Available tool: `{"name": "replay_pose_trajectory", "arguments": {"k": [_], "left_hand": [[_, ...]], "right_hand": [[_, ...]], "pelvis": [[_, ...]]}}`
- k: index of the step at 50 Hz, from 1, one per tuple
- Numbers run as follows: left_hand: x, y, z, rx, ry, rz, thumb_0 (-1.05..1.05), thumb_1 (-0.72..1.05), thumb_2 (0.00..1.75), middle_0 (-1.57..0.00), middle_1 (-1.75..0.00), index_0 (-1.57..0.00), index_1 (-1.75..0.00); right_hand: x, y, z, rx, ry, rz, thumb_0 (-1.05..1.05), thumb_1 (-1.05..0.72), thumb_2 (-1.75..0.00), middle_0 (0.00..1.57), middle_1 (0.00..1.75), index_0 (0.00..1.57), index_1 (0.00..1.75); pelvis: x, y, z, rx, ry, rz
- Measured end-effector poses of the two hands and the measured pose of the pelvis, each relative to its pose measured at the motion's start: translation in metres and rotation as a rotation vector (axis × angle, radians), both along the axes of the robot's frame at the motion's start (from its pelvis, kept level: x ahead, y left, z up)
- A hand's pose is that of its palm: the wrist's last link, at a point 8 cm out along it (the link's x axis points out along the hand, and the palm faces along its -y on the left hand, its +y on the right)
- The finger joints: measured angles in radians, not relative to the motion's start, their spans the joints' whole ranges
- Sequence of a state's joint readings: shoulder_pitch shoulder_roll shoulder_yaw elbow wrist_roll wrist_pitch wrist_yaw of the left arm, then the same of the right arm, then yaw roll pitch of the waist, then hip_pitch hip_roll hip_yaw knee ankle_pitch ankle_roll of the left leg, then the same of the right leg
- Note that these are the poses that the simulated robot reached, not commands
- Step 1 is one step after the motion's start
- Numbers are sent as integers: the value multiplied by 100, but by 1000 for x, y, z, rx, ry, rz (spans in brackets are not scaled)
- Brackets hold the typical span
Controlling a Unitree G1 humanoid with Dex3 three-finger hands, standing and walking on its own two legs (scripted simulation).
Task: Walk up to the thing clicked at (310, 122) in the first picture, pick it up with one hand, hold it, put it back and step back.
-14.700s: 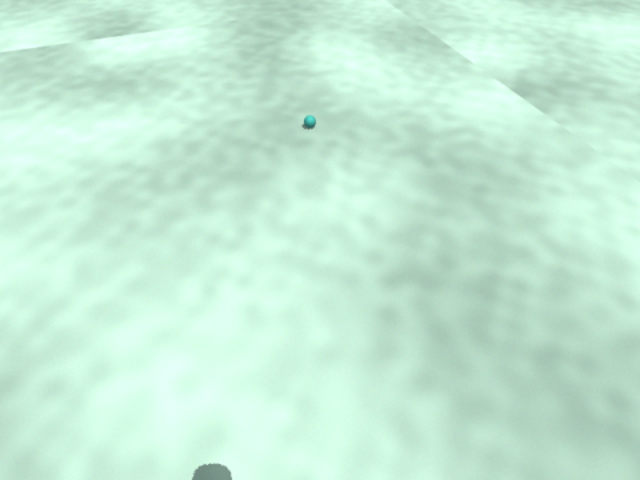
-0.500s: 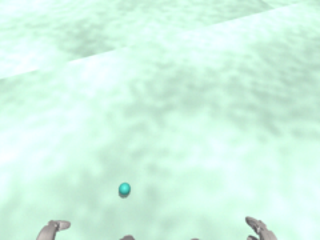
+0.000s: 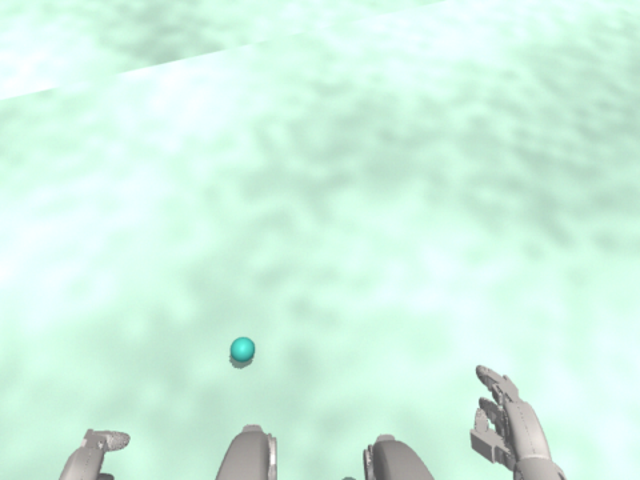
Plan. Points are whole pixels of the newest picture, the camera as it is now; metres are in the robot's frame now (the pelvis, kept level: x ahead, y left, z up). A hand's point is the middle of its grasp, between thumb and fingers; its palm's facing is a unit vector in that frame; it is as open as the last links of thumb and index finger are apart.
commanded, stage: rise first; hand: left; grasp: from above
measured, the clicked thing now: (242, 349) +0.45 +0.19 -0.65
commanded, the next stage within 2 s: none
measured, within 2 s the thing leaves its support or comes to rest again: neither
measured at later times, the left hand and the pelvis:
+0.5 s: hand (147, 459) +0.18 +0.27 -0.25, palm faces -0.40 -0.64 -0.65, open 14.2 cm; pelvis -0.04 +0.00 -0.11, yaw -1 degrees
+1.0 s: hand (183, 389) +0.31 +0.28 -0.41, palm faces -0.48 -0.19 -0.86, open 14.1 cm; pelvis -0.10 -0.01 -0.27, yaw -5 degrees
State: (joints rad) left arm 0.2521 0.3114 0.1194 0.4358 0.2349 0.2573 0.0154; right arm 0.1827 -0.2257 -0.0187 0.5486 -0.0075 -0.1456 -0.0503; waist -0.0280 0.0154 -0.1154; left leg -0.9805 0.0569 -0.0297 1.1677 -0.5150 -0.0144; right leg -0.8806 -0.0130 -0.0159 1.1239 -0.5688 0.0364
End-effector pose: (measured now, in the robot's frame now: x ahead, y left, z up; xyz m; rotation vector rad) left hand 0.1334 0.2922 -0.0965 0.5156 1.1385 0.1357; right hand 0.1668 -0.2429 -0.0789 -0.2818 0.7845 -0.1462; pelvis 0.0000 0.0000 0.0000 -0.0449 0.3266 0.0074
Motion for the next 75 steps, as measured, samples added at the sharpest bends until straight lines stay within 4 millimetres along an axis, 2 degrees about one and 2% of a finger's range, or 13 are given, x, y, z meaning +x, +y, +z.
{"name": "replay_pose_trajectory", "arguments": {"k": [13,18,23,30,38,44,50,57,65,75], "left_hand": [[-9,0,-21,46,-19,-77,0,-55,99,-6,-107,-5,-108],[0,7,-49,104,-19,-167,0,-56,99,-6,-106,-5,-107],[32,11,-91,186,-63,-322,0,-55,99,-6,-106,-5,-107],[95,-1,-146,315,-186,-537,0,-53,101,-7,-105,-6,-106],[145,-2,-205,449,-202,-666,0,-53,103,-8,-104,-6,-106],[167,-6,-236,494,-220,-766,0,-52,103,-8,-103,-7,-105],[181,-9,-260,532,-244,-857,0,-53,104,-8,-104,-7,-105],[201,-12,-280,587,-280,-940,0,-54,104,-7,-102,-7,-104],[221,-16,-304,629,-290,-1008,0,-55,104,-7,-100,-7,-101],[239,-24,-326,655,-297,-1054,0,-54,102,-7,-100,-7,-101]], "right_hand": [[-9,2,-31,10,6,19,1,-88,-89,21,30,20,30],[-13,-2,-53,2,-8,43,1,-88,-90,21,30,20,30],[-20,-13,-95,-22,4,55,0,-87,-89,21,30,20,30],[-44,-29,-171,-34,101,24,0,-86,-89,21,30,20,30],[-100,-36,-255,-10,285,-5,0,-86,-89,20,30,20,30],[-149,-37,-296,2,411,-41,0,-86,-89,20,30,20,30],[-186,-38,-314,-12,493,-82,0,-87,-89,20,30,20,30],[-210,-41,-322,-50,553,-106,0,-88,-90,20,30,20,30],[-219,-40,-331,-75,595,-107,0,-89,-90,20,30,20,30],[-219,-34,-348,-57,635,-94,0,-90,-90,20,30,20,30]], "pelvis": [[-14,0,-29,-7,50,-1],[-26,-1,-51,-6,87,-1],[-40,-3,-89,-3,145,-9],[-56,-4,-150,-4,224,-27],[-77,-6,-211,-12,271,-45],[-90,-7,-248,-20,262,-56],[-98,-6,-273,-31,246,-68],[-102,-3,-294,-49,235,-74],[-101,1,-311,-63,239,-79],[-95,1,-325,-65,256,-90]]}}
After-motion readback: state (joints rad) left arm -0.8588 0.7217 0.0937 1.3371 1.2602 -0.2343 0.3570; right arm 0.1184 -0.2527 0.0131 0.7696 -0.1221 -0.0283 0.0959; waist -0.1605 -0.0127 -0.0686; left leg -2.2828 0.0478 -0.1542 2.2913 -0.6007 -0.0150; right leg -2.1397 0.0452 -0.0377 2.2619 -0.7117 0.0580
